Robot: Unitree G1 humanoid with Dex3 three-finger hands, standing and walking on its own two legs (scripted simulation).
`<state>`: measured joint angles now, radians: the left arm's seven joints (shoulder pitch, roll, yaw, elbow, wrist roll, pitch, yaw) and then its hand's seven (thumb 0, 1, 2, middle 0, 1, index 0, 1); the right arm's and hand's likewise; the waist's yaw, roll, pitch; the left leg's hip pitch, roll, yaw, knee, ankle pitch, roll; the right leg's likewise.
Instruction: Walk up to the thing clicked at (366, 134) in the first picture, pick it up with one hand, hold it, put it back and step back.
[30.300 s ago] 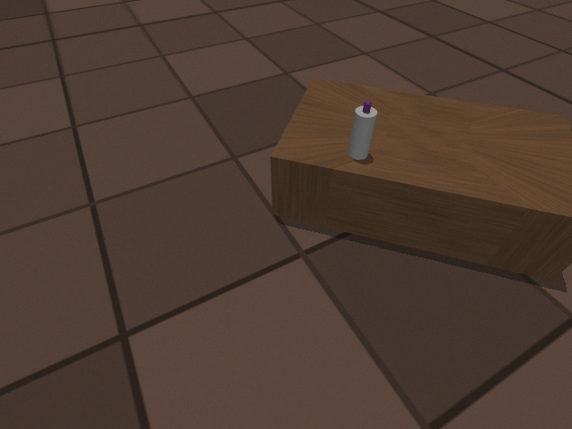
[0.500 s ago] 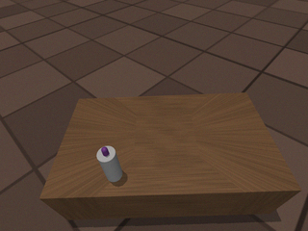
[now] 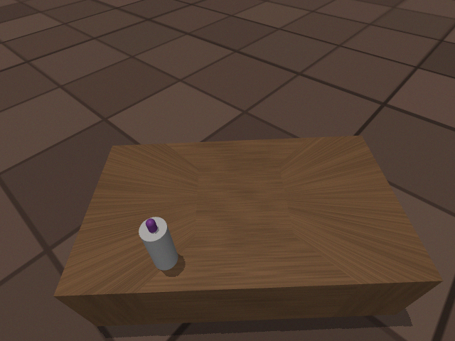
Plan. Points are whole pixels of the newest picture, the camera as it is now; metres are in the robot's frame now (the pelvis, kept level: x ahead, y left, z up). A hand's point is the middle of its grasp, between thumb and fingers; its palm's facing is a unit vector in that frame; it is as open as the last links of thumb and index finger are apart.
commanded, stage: stand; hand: left
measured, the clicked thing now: (158, 241) +0.48 +0.24 -0.30
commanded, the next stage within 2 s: none
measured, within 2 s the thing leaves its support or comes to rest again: neither
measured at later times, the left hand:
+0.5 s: hand out of the picture +0.08 +0.25 -0.15, palm faces -0.01 -0.93 -0.36, open 7.4 cm
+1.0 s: hand out of the picture +0.08 +0.26 -0.15, palm faces -0.03 -0.93 -0.36, open 7.4 cm
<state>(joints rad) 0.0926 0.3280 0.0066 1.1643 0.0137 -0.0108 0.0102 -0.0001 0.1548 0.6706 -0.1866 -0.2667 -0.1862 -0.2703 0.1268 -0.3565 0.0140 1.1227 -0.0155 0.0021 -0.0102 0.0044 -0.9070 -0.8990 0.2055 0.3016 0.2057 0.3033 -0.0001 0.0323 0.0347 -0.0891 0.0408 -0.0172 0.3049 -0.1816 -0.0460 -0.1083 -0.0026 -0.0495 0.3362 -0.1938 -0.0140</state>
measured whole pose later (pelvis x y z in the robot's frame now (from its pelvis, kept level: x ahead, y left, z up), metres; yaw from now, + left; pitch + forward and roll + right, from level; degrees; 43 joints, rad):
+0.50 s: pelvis +0.00 +0.00 +0.00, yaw +0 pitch -2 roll +0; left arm 0.10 0.33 0.01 1.16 0.01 -0.01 0.00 0.01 0.89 0.90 -0.20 -0.30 -0.20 -0.30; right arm 0.14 -0.35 0.01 1.12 -0.01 0.00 -0.01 0.00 -0.91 -0.90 0.21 0.30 0.21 0.30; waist 0.00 0.02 0.04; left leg -0.09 0.05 -0.01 0.30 -0.18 -0.05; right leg -0.11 0.00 -0.04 0.33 -0.19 -0.02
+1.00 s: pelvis +0.00 +0.00 +0.00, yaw -1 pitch -2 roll +0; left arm 0.11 0.34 0.01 1.15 0.01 -0.01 0.00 0.01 0.90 0.90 -0.20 -0.30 -0.20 -0.30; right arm 0.13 -0.35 0.01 1.12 -0.01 0.00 0.00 0.00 -0.91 -0.90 0.21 0.30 0.21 0.30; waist 0.00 0.02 0.04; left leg -0.08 0.04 0.00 0.30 -0.19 -0.04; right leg -0.11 0.00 -0.03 0.33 -0.19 -0.01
